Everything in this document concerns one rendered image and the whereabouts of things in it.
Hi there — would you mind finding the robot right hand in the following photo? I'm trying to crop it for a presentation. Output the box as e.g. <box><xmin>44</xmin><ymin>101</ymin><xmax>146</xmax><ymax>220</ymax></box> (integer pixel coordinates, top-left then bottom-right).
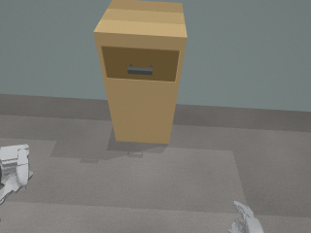
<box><xmin>228</xmin><ymin>201</ymin><xmax>264</xmax><ymax>233</ymax></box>

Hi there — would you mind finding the cabinet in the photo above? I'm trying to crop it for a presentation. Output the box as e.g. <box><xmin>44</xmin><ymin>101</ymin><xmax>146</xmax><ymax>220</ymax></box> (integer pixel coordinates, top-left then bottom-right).
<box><xmin>93</xmin><ymin>0</ymin><xmax>188</xmax><ymax>145</ymax></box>

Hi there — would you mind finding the handle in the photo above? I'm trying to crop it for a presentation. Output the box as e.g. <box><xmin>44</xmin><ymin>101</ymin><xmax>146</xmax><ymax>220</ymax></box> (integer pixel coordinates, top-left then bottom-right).
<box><xmin>127</xmin><ymin>64</ymin><xmax>153</xmax><ymax>76</ymax></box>

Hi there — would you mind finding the drawer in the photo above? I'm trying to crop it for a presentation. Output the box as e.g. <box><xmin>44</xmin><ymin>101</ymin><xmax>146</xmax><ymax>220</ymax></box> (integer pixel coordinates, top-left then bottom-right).
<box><xmin>102</xmin><ymin>46</ymin><xmax>180</xmax><ymax>82</ymax></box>

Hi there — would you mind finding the robot left hand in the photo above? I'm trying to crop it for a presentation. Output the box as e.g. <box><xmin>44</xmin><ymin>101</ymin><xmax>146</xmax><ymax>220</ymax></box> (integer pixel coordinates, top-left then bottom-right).
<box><xmin>0</xmin><ymin>144</ymin><xmax>33</xmax><ymax>206</ymax></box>

